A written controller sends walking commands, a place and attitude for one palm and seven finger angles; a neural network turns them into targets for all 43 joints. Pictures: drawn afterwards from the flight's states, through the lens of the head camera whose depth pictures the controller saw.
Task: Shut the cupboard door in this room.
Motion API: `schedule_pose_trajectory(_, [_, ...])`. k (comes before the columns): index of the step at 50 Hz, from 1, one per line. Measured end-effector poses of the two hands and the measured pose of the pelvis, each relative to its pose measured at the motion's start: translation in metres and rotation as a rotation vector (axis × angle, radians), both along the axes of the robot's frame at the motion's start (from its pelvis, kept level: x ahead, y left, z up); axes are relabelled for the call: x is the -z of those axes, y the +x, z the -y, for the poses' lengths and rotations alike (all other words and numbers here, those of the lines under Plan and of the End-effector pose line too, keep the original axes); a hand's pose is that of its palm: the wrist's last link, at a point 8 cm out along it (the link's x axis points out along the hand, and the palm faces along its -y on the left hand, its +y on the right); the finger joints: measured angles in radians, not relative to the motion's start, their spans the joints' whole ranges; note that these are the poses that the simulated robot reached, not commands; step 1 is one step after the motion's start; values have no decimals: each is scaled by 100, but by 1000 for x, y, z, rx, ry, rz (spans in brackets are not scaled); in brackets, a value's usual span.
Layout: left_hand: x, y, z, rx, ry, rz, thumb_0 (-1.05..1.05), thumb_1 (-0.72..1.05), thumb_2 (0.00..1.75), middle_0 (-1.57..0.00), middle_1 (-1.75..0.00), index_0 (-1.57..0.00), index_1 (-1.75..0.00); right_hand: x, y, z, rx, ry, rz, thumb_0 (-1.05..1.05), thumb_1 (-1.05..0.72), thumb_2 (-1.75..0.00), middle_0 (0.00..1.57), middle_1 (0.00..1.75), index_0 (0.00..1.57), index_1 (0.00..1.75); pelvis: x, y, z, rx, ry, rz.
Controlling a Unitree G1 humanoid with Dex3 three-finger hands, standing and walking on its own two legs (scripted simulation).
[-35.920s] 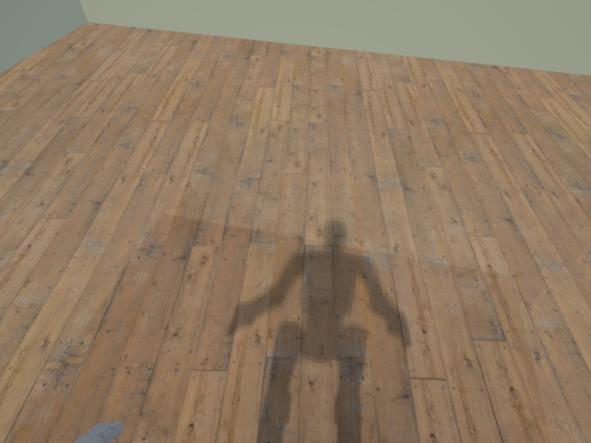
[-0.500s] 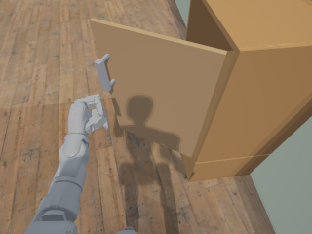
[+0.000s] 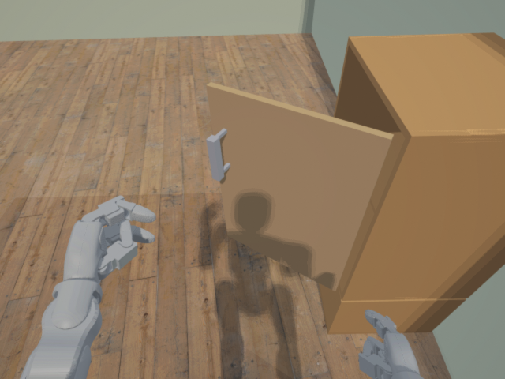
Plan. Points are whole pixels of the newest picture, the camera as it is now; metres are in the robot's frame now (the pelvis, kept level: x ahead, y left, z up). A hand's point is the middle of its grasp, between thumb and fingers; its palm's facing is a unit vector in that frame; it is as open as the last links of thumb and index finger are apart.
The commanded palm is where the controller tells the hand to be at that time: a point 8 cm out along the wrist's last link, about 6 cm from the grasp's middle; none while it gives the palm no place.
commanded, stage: draw the hand back to the body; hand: left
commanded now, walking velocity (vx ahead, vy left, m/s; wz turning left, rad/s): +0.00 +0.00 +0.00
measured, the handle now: (220, 154) +0.64 +0.15 -0.02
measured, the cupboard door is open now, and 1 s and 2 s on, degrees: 58 58 58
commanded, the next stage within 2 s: step back with the hand held close in 0.70 s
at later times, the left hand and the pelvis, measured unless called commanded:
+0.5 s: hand (52, 274) +0.19 +0.26 +0.16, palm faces +0.47 -0.78 -0.42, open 7.1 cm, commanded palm +0.15 +0.29 +0.18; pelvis +0.01 -0.01 +0.00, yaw +1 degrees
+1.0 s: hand (71, 266) +0.21 +0.25 +0.15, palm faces +0.39 -0.79 -0.48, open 7.4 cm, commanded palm +0.15 +0.28 +0.18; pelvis +0.01 -0.02 +0.00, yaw +0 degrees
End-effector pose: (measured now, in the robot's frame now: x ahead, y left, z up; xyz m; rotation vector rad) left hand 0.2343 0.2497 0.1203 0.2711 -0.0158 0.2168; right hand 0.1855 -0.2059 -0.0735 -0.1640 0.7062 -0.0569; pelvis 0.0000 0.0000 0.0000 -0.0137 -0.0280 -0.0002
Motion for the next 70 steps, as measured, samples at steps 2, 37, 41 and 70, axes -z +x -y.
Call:
schedule_pose_trajectory(2, [-7, -9, -5, -21, 18, 6, 2, 89, 90, -82, -97, -82, -97, 1, 0, -4, -12, 7, -3, 1, -90, -90, 20, 30, 20, 30, -2, 1, -1, 0, 2, 8])
schedule_pose_trajectory(37, [-60, -73, -22, -189, 207, 99, 2, 88, 90, -21, -31, -22, -31, -1, 4, 37, 15, -21, 53, 1, -90, -90, 20, 30, 20, 30, -5, 13, 22, 3, 10, 41])
schedule_pose_trajectory(41, [-63, -72, -24, -196, 225, 97, 2, 88, 90, -21, -30, -21, -30, 2, 3, 37, 21, -8, 42, 1, -90, -90, 20, 30, 20, 30, -5, 13, 23, 6, 11, 38])
schedule_pose_trajectory(70, [-54, -109, -65, -116, 302, 112, 2, 88, 90, -21, -30, -21, -30, -3, -56, 24, 122, -98, -39, 1, -90, -90, 20, 30, 20, 30, 3, -36, -13, 11, -16, -49])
